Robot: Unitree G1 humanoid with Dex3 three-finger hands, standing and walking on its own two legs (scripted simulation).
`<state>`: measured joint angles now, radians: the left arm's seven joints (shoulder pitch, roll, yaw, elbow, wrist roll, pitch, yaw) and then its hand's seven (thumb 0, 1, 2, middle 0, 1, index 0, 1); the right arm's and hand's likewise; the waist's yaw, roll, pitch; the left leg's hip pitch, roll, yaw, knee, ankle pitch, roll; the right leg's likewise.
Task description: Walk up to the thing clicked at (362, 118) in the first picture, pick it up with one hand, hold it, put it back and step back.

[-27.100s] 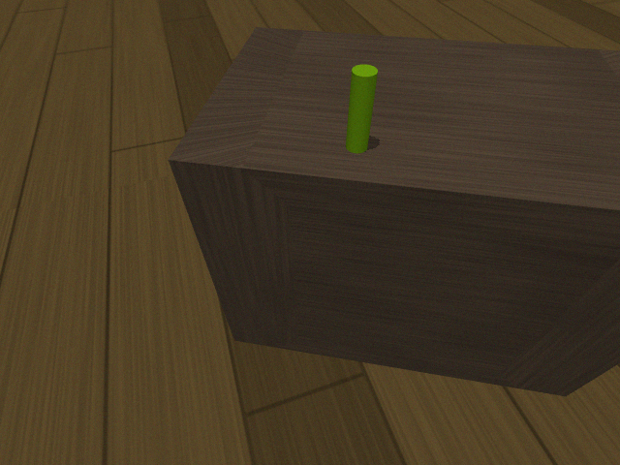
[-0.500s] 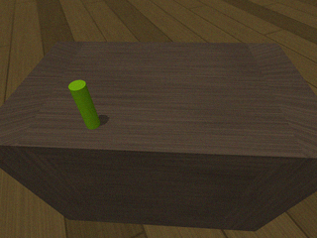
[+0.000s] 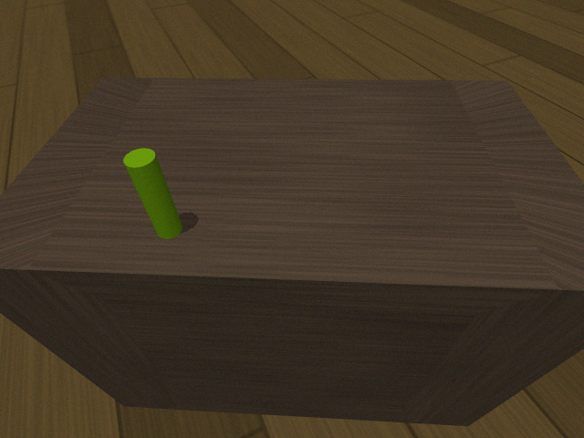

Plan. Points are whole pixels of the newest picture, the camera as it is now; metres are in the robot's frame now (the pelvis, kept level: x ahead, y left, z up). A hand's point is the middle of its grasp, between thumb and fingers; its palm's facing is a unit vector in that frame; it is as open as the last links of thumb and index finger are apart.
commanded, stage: stand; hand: left
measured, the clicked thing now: (156, 197) +0.44 +0.24 +0.09
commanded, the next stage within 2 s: none
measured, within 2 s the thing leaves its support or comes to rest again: neither
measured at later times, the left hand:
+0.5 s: hand out of the picture +0.07 +0.25 -0.16, palm faces -0.04 -0.94 -0.35, open 7.4 cm
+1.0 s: hand out of the picture +0.08 +0.25 -0.16, palm faces -0.04 -0.93 -0.35, open 7.4 cm
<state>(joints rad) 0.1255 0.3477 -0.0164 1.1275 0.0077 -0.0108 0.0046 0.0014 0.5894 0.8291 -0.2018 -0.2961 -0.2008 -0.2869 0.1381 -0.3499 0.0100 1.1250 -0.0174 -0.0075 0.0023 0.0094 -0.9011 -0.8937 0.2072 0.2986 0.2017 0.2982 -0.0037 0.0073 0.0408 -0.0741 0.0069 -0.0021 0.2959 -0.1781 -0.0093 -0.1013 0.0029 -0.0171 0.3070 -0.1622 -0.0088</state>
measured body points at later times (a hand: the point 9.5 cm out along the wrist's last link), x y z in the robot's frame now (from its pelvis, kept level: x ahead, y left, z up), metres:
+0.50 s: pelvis +0.00 +0.00 +0.00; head +0.01 +0.00 +0.45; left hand +0.07 +0.30 -0.13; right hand +0.07 -0.30 -0.14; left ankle -0.01 +0.12 -0.75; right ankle +0.01 -0.11 -0.75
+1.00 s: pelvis +0.01 +0.00 +0.00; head +0.02 +0.00 +0.45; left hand +0.08 +0.30 -0.13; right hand +0.07 -0.30 -0.14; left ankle -0.01 +0.12 -0.75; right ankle +0.01 -0.11 -0.75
